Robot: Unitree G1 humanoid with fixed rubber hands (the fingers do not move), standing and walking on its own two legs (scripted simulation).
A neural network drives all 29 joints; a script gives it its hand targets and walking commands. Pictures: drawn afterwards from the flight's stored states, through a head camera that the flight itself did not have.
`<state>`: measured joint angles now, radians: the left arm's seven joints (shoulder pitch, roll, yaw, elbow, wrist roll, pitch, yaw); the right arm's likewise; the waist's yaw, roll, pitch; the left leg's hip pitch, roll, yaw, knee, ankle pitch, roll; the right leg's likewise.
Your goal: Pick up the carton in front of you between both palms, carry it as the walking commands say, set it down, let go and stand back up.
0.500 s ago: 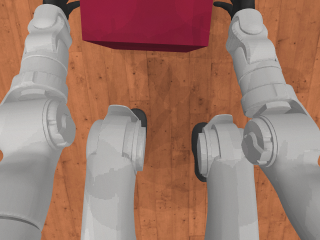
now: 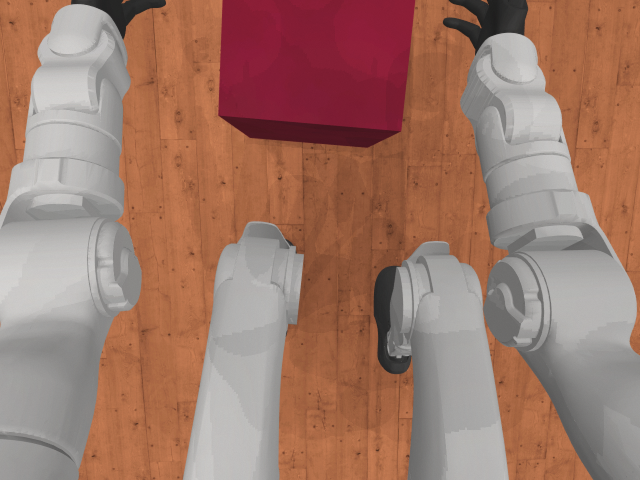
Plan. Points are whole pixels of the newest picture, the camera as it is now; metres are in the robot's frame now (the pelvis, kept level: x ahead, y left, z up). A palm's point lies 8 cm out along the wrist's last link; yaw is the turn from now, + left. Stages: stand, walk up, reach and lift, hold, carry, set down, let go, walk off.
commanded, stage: set down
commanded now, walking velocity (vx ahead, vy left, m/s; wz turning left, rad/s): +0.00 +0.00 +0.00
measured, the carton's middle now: (314, 63) +0.54 +0.09 -0.31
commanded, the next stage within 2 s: let go in 0.68 s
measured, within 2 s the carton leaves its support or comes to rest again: neither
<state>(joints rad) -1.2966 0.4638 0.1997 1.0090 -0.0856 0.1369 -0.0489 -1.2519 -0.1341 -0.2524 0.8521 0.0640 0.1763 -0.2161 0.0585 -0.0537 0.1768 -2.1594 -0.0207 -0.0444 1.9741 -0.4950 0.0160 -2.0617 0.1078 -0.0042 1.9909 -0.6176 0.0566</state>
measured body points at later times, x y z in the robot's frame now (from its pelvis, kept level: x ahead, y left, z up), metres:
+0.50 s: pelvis +0.02 +0.01 +0.13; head +0.34 +0.06 +0.45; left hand +0.52 +0.31 +0.02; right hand +0.55 -0.09 +0.02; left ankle +0.12 +0.11 -0.40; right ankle +0.10 -0.12 -0.40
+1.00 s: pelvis +0.07 +0.02 +0.26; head +0.33 +0.07 +0.62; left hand +0.45 +0.31 +0.13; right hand +0.48 -0.12 +0.13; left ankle +0.12 +0.11 -0.40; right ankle +0.10 -0.12 -0.40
